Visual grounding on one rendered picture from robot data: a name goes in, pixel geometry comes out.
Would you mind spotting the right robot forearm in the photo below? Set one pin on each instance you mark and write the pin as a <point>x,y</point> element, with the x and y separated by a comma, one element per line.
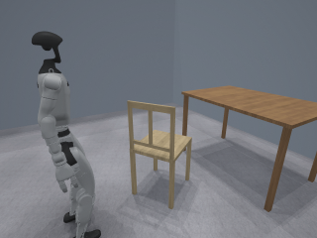
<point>49,133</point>

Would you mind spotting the chair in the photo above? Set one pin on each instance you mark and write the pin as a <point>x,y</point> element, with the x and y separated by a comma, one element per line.
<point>159,145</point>

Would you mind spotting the table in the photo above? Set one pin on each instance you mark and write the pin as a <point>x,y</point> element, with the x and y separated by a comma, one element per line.
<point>287,112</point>

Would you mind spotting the humanoid robot torso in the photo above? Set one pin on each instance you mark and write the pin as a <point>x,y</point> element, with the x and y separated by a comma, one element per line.
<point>61,112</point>

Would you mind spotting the robot right hand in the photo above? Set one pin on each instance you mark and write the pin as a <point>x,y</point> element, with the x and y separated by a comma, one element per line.
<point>65,172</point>

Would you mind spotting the robot left shin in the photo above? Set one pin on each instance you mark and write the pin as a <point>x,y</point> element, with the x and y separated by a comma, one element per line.
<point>72,196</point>

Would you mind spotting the robot right upper arm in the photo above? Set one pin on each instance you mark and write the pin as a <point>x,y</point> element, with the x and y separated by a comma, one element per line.
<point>51,87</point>

